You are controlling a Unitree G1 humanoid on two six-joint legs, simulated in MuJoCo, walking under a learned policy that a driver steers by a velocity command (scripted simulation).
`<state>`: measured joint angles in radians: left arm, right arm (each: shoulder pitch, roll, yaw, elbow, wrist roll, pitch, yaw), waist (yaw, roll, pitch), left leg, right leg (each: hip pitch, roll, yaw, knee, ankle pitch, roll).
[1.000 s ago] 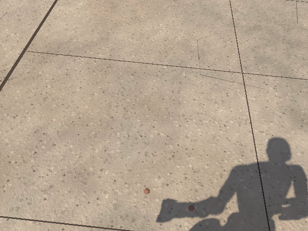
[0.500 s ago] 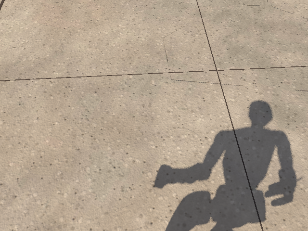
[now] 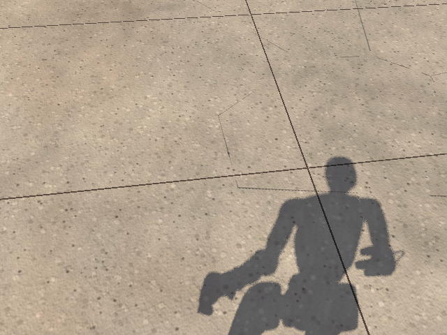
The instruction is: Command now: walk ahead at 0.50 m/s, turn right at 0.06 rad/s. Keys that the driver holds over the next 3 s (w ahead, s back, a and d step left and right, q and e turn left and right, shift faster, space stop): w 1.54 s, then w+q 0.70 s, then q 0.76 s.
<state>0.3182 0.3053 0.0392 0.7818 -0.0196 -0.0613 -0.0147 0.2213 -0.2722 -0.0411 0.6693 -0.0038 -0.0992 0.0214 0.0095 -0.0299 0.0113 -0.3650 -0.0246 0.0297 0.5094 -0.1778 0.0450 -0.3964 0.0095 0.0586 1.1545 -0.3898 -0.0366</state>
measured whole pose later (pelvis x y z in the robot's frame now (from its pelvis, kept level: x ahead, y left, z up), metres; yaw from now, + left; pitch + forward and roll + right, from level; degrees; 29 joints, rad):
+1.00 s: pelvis +0.56 +0.00 -0.01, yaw +0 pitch +2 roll -1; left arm 0.35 0.30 0.05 0.88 -0.02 -0.06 0.00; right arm 0.10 -0.27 -0.04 0.72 0.01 -0.09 0.04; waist 0.04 -0.01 0.03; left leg -0.46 -0.01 0.04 0.57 -0.15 0.06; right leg -0.21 0.01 0.04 0.97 -0.50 -0.03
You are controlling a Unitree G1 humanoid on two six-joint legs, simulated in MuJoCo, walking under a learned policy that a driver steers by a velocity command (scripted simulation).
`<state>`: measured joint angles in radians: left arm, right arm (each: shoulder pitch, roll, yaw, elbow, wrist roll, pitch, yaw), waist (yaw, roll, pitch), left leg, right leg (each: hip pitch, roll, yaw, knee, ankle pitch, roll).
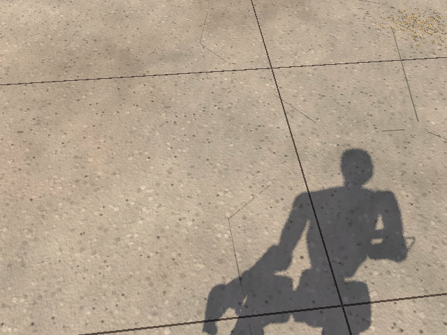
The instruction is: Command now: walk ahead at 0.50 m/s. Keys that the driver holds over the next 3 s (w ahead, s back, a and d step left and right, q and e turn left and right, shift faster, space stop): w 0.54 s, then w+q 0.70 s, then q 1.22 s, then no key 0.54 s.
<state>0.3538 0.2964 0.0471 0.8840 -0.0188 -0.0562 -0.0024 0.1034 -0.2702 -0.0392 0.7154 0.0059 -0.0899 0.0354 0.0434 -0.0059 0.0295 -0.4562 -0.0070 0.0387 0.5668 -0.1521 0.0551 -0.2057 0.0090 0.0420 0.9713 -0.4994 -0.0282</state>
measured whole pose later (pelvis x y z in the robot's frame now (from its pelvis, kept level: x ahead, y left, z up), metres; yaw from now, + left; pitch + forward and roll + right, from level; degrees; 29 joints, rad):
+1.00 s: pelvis +0.54 -0.03 +0.00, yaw +11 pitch +2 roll -1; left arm 0.31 0.27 0.06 0.93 -0.01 -0.04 0.02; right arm 0.08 -0.25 -0.05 0.74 0.02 -0.04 0.06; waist 0.06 0.02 0.03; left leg -0.56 0.03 0.06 0.60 -0.08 0.08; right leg 0.13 0.01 -0.24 0.28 -0.42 0.00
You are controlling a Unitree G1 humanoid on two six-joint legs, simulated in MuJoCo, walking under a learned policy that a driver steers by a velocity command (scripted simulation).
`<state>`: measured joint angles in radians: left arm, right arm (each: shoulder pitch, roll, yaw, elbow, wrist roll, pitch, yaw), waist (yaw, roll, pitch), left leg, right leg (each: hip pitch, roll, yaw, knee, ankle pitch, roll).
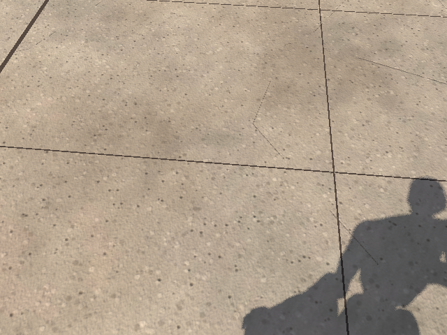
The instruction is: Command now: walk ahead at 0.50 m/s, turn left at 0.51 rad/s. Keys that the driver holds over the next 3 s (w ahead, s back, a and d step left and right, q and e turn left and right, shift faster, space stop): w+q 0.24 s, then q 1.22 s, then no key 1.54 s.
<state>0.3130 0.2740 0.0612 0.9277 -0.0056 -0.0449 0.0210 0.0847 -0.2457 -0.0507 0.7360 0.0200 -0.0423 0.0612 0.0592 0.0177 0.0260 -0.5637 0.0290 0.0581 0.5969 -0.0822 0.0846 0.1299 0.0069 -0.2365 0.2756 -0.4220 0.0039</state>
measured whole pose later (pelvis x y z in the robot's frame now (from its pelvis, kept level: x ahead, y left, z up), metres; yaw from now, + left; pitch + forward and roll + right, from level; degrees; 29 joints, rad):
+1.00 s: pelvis +0.32 +0.04 +0.01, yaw +36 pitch +1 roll -2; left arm 0.08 0.32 0.08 0.78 0.01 0.02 0.02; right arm 0.22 -0.31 -0.08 0.62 -0.01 0.04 -0.01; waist 0.00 -0.03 0.05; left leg -0.33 0.01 -0.02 0.59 -0.28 0.04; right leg -0.48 -0.05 -0.06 0.90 -0.46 0.05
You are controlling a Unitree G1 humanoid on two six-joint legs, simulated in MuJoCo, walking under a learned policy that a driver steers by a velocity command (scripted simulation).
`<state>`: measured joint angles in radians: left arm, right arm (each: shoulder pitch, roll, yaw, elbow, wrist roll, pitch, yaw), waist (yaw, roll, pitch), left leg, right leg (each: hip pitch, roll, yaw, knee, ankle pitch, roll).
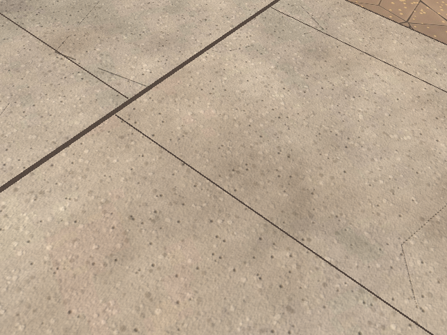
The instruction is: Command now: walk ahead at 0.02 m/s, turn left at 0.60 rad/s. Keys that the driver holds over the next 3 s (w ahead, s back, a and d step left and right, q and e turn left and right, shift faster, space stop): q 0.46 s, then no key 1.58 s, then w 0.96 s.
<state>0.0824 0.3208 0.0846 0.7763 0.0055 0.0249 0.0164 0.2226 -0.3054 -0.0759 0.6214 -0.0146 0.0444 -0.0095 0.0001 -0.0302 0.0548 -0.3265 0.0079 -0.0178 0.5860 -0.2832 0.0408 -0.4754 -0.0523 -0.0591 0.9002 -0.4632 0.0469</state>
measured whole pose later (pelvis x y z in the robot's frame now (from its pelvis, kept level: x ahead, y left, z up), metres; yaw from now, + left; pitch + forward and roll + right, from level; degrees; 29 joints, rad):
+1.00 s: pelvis +0.00 +0.02 +0.00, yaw +22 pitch -1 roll +0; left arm 0.19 0.29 0.03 0.84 0.02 0.00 0.01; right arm 0.16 -0.22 -0.02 0.67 -0.02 0.01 0.00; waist 0.04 -0.02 0.02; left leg -0.20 -0.04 -0.03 0.50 -0.28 0.03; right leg -0.18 -0.07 -0.01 0.47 -0.26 0.07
